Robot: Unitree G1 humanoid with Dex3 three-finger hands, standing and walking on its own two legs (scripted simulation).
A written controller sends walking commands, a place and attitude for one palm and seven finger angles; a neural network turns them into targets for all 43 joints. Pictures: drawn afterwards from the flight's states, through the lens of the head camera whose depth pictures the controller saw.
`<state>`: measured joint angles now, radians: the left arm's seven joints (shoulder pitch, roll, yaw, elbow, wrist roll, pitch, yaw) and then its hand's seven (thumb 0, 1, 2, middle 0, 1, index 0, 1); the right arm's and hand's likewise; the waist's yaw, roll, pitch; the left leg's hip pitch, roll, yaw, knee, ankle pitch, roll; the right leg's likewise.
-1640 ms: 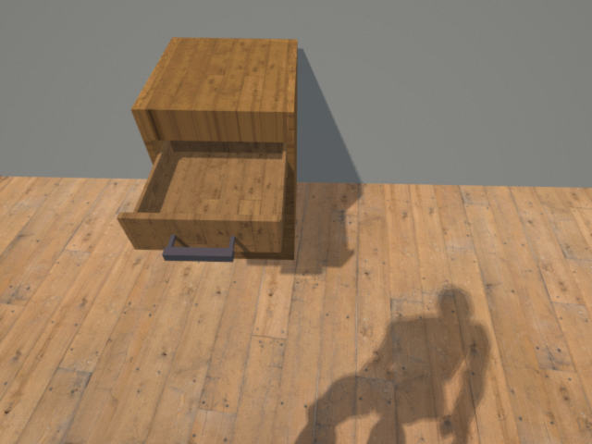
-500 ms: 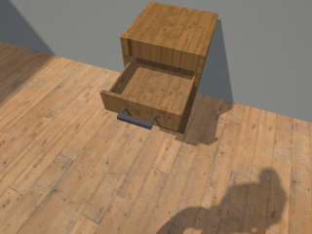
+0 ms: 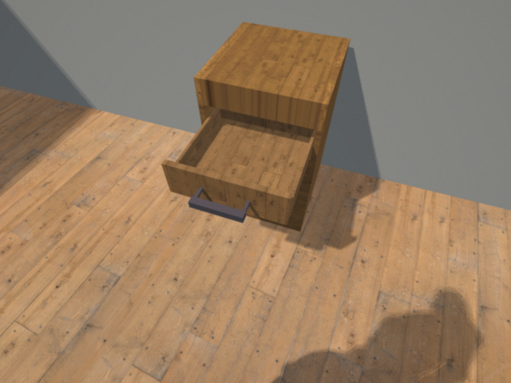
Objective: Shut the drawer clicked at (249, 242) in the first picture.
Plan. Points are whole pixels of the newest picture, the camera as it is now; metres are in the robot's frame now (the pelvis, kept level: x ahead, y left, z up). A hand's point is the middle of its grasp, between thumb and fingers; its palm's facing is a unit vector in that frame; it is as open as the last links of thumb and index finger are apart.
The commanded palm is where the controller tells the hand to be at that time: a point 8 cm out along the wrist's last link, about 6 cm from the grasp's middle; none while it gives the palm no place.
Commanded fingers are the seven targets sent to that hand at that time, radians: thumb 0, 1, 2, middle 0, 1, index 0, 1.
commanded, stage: look at it before walking up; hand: left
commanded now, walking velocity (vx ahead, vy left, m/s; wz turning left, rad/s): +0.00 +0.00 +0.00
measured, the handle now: (220, 203) +0.60 +0.14 -0.24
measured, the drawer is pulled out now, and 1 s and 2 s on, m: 0.30 0.30 0.30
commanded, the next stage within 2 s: turn to face it in 0.40 s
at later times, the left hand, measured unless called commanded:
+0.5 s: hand out of the picture +0.01 +0.17 -0.17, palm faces +0.04 -0.98 -0.19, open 7.4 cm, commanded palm none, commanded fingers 0.00 0.90 0.90 -0.20 -0.30 -0.20 -0.30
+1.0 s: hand out of the picture +0.06 +0.19 -0.18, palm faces -0.06 -0.96 -0.26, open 7.4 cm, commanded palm none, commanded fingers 0.00 0.90 0.90 -0.20 -0.30 -0.20 -0.30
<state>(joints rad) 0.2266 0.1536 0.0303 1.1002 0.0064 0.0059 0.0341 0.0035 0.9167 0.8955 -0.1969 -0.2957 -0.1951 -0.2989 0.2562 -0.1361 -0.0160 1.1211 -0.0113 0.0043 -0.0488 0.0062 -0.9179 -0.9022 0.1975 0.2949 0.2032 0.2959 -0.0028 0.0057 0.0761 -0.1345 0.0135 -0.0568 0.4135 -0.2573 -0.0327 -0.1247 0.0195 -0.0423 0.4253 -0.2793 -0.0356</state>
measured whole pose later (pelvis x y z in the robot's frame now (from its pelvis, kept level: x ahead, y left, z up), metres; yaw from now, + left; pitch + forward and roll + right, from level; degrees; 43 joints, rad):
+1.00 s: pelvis -0.02 -0.01 -0.01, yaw -7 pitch +0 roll +1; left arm 0.18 0.20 0.10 1.01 0.03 0.04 0.00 0.00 0.91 0.90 -0.20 -0.30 -0.19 -0.30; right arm 0.24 -0.18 -0.06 1.04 -0.02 0.03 -0.06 0.00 -0.91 -0.90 0.20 0.30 0.21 0.30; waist 0.00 0.02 0.11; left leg -0.23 0.07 0.05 0.56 -0.32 -0.04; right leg -0.27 0.08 0.06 0.58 -0.30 -0.06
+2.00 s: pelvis +0.13 -0.02 -0.02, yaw -13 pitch -1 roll +1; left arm 0.36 0.15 0.06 1.13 0.02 -0.02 0.01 0.00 0.90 0.90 -0.20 -0.30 -0.20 -0.30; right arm 0.15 -0.17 -0.04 0.98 -0.03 -0.06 -0.01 0.00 -0.91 -0.90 0.20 0.29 0.20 0.30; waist 0.02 -0.04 0.13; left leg -0.39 0.01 0.10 0.62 -0.18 0.05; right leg -0.14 -0.04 -0.02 0.88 -0.54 -0.01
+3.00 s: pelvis +0.20 -0.04 -0.02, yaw -14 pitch -2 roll +0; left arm 0.29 0.16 0.02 1.01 0.02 0.00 0.06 0.00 0.91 0.90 -0.20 -0.30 -0.20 -0.30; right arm 0.21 -0.19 -0.03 0.95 -0.01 0.00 -0.02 0.01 -0.92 -0.90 0.20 0.29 0.20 0.30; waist 0.00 0.03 0.05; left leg -0.29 0.00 0.04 0.64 -0.30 0.02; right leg -0.21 0.00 0.01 0.67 -0.41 -0.01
